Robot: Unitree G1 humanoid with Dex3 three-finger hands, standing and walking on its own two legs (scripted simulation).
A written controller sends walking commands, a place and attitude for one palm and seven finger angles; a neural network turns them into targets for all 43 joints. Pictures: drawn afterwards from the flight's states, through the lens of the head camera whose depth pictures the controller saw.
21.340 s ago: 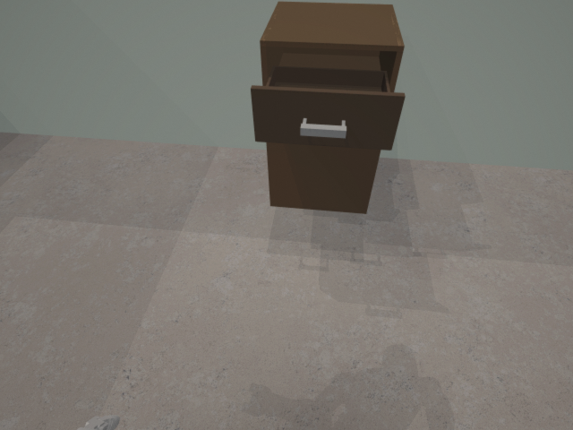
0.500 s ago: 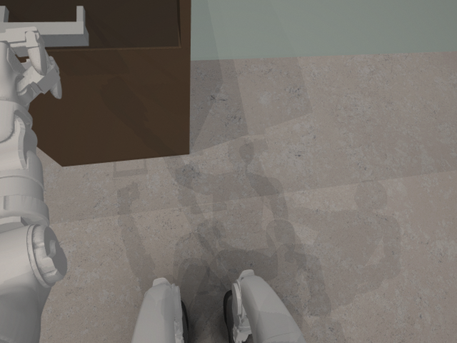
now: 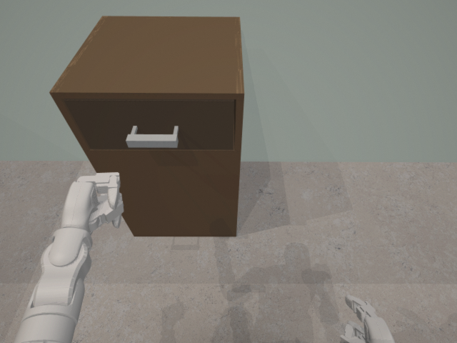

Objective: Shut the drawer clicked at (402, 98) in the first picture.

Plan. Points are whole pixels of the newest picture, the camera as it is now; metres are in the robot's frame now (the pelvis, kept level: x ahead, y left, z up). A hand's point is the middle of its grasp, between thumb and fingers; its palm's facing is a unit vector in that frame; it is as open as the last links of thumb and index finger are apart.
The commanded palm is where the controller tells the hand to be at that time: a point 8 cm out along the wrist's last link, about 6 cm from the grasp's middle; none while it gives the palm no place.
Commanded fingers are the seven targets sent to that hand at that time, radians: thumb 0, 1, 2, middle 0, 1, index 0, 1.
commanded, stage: draw the hand back to the body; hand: left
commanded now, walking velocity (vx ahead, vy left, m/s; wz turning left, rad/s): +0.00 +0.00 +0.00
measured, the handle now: (154, 135) +0.63 +0.22 -0.05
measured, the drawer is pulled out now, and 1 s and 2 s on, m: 0.00 0.00 0.00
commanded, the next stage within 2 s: step back with the hand held close in 0.76 s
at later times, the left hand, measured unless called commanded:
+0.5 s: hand (38, 253) +0.20 +0.22 +0.18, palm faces +0.36 -0.86 -0.37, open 3.3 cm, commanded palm +0.15 +0.26 +0.20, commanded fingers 0.00 0.90 0.90 -1.40 -1.60 -1.40 -1.60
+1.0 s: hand (18, 260) +0.18 +0.22 +0.21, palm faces +0.41 -0.80 -0.44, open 3.3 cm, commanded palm +0.12 +0.26 +0.21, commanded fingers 0.00 0.90 0.90 -1.40 -1.60 -1.40 -1.60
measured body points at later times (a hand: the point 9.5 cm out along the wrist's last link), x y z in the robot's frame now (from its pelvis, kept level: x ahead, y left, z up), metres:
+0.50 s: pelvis +0.00 -0.02 +0.03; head -0.02 -0.04 +0.48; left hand +0.18 +0.27 +0.20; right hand +0.20 -0.23 -0.05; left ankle -0.01 +0.08 -0.71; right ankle -0.02 -0.11 -0.71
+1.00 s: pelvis +0.00 -0.03 +0.03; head -0.01 -0.05 +0.48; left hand +0.15 +0.26 +0.23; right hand +0.19 -0.25 -0.05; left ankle -0.01 +0.08 -0.71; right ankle -0.02 -0.11 -0.71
